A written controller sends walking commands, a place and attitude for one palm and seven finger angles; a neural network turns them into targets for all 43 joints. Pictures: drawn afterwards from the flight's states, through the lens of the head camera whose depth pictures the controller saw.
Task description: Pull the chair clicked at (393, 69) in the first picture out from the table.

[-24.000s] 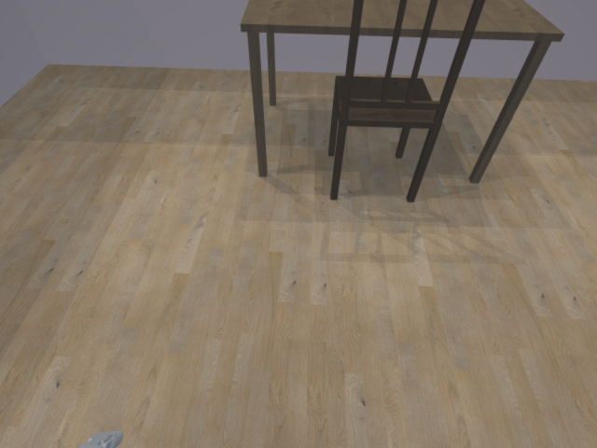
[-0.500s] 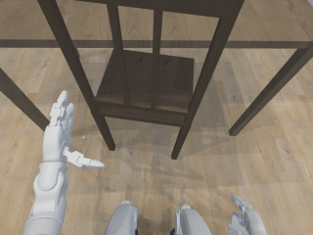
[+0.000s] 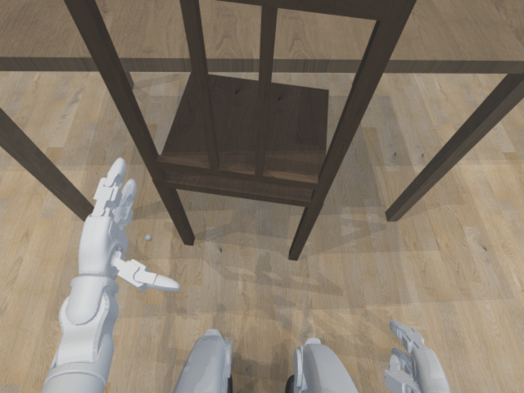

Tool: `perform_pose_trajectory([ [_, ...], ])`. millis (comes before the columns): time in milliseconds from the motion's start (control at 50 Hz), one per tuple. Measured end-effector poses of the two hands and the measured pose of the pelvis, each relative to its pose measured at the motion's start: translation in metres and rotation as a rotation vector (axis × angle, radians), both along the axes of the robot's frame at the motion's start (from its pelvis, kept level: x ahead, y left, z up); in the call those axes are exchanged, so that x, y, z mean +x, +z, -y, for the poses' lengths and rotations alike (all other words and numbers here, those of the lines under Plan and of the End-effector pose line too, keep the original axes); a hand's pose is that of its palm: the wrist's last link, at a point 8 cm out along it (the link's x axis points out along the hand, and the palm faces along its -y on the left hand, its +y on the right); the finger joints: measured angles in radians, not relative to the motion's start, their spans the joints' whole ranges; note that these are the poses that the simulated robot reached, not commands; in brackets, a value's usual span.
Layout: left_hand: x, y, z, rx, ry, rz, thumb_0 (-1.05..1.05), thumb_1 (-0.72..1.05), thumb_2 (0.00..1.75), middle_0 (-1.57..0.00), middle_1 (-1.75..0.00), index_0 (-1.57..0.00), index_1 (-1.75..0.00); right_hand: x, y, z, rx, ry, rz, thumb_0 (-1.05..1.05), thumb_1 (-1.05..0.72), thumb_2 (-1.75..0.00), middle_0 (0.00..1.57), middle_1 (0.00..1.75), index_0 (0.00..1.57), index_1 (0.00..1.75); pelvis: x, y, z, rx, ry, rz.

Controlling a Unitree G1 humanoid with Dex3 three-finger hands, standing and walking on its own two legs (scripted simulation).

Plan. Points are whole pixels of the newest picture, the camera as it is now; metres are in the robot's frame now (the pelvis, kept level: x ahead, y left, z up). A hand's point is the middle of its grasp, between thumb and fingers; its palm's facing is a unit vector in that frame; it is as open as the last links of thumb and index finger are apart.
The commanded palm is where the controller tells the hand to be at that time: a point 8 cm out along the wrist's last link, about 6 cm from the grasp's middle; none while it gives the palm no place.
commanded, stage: push the fingers through the gap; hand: left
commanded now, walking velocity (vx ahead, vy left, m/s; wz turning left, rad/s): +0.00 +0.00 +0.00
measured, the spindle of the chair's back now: (205, 104) +0.55 +0.11 +0.06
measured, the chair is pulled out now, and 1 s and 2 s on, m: -0.05 -0.05 -0.05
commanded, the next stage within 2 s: hook a spindle and tug to test in 1.58 s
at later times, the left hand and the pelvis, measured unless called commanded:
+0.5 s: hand (153, 202) +0.39 +0.18 +0.02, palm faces +0.06 -1.00 -0.04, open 16.9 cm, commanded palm +0.36 +0.23 +0.02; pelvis +0.00 +0.00 +0.00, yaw +0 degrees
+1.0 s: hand (155, 176) +0.43 +0.18 +0.02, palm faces +0.07 -1.00 -0.04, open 16.9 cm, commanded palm +0.40 +0.23 +0.02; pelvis +0.00 +0.00 +0.00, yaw -1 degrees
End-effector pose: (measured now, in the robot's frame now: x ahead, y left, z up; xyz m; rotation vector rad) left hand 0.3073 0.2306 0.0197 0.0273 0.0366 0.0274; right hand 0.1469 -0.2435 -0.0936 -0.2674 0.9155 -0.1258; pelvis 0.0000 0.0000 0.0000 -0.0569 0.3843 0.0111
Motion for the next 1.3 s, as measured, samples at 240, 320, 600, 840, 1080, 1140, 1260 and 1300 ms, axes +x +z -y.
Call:
perform_pose_trajectory([
  [240,0.026,-0.004,-0.001,0.008,0.030,-0.013,-0.01,-0.50,0.30,-0.06,-0.08,-0.06,-0.08,-0.008,-0.005,0.001,0.000,-0.003,-0.027,0.01,-0.90,-0.90,0.20,0.30,0.20,0.30,-0.002,-0.003,0.001,0.003,0.001,-0.007],
  [320,0.032,0.005,0.002,0.013,0.014,0.021,-0.02,-0.50,0.31,-0.06,-0.08,-0.06,-0.08,-0.015,-0.004,0.003,-0.003,-0.022,-0.044,0.01,-0.91,-0.90,0.20,0.30,0.20,0.30,-0.001,0.000,0.001,0.003,-0.005,-0.007],
  [600,0.065,0.000,0.001,0.011,0.022,0.003,-0.01,-0.50,0.30,-0.06,-0.08,-0.06,-0.08,-0.044,-0.009,0.012,-0.016,-0.065,-0.132,0.01,-0.91,-0.90,0.20,0.30,0.20,0.30,0.000,0.000,0.001,0.006,-0.013,-0.024],
  [840,0.087,0.002,-0.005,0.018,0.038,0.006,-0.01,-0.50,0.31,-0.06,-0.08,-0.06,-0.08,-0.062,-0.012,0.012,-0.010,-0.092,-0.196,0.01,-0.91,-0.90,0.20,0.30,0.20,0.30,0.002,0.000,0.000,0.005,-0.020,-0.036],
  [1080,0.106,0.008,-0.004,0.015,0.036,0.044,-0.01,-0.50,0.30,-0.06,-0.08,-0.06,-0.08,-0.073,-0.013,0.012,-0.021,-0.098,-0.237,0.01,-0.91,-0.90,0.20,0.30,0.20,0.30,0.000,-0.001,-0.002,0.001,-0.019,-0.045],
  [1140,0.111,0.007,-0.001,0.016,0.027,0.032,-0.01,-0.50,0.30,-0.06,-0.08,-0.06,-0.08,-0.076,-0.014,0.012,-0.018,-0.101,-0.248,0.01,-0.91,-0.90,0.20,0.30,0.20,0.30,0.000,-0.001,-0.003,0.000,-0.019,-0.046],
  [1260,0.118,0.003,0.000,0.011,0.042,0.017,-0.01,-0.50,0.30,-0.06,-0.08,-0.06,-0.08,-0.085,-0.015,0.011,-0.014,-0.113,-0.270,0.01,-0.91,-0.90,0.20,0.30,0.20,0.30,-0.001,-0.002,-0.003,0.002,-0.024,-0.052],
  [1300,0.118,0.005,0.001,0.014,0.045,0.032,-0.01,-0.50,0.30,-0.06,-0.08,-0.06,-0.08,-0.088,-0.016,0.011,-0.011,-0.118,-0.279,0.01,-0.91,-0.90,0.20,0.30,0.20,0.30,-0.001,-0.002,-0.003,0.003,-0.026,-0.052],
])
